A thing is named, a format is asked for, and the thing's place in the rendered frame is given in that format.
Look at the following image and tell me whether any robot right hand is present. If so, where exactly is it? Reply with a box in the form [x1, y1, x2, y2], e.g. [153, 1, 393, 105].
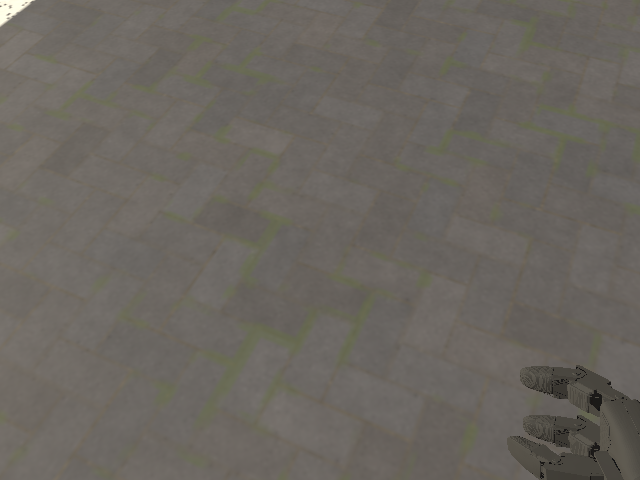
[507, 365, 640, 480]

